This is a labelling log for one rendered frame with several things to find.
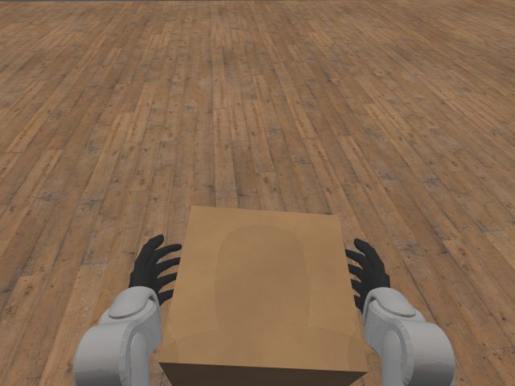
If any carton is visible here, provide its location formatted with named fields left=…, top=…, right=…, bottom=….
left=159, top=206, right=368, bottom=386

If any left robot forearm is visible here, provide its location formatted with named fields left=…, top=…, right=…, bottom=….
left=73, top=286, right=163, bottom=386

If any left robot hand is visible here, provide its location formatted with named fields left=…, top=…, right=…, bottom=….
left=128, top=234, right=182, bottom=306

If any right robot hand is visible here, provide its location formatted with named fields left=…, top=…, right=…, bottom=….
left=345, top=238, right=390, bottom=314

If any right robot forearm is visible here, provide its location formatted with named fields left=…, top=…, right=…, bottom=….
left=363, top=287, right=455, bottom=386

